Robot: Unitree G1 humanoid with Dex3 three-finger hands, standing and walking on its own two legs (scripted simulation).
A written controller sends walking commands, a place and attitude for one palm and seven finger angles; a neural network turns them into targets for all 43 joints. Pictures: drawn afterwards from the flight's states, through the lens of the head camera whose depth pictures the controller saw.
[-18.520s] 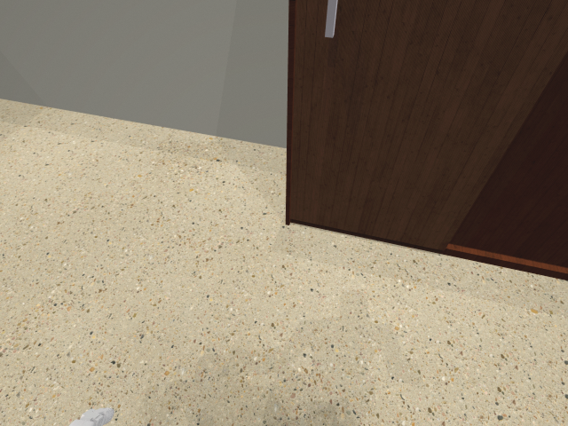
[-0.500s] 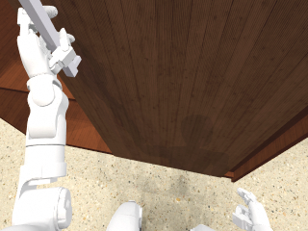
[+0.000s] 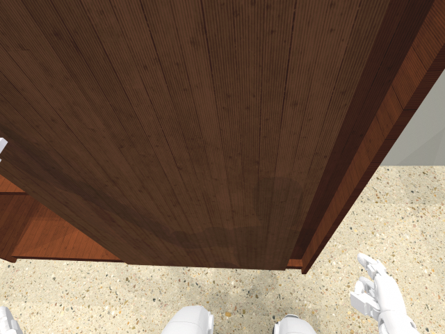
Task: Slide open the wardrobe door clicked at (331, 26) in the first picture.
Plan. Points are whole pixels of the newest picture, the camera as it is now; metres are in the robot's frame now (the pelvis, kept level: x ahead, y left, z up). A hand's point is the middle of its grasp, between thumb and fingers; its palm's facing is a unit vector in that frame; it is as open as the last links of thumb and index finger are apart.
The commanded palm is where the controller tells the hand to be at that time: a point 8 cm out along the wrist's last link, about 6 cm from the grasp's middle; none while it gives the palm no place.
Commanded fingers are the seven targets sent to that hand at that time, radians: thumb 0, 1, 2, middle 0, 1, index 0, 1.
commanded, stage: stop walking and hold the door there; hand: left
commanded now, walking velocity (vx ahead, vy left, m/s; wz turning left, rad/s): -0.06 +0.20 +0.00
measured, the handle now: out of the picture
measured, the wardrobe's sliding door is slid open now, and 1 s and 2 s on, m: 0.58 0.58 0.58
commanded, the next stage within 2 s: none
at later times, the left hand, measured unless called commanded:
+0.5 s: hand out of the picture +0.33 +0.39 +0.21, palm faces +0.65 -0.73 -0.21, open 6.2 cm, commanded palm +0.28 +0.43 +0.18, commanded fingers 0.00 0.90 0.90 -0.45 -1.40 -0.45 -1.40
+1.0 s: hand out of the picture +0.33 +0.39 +0.21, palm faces +0.61 -0.78 -0.16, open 5.8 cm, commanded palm +0.28 +0.42 +0.18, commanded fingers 0.00 0.90 0.90 -0.45 -1.40 -0.45 -1.40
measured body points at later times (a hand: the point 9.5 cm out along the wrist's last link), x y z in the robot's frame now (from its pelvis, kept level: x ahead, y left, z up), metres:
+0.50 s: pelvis -0.07 +0.01 +0.01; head -0.05 +0.01 +0.46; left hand +0.29 +0.43 +0.22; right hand +0.00 -0.26 -0.10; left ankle -0.02 +0.12 -0.72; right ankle -0.03 -0.11 -0.72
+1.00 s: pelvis -0.09 +0.02 +0.01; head -0.09 +0.02 +0.46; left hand +0.29 +0.43 +0.22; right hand -0.07 -0.28 -0.10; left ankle -0.02 +0.12 -0.72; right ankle -0.06 -0.11 -0.72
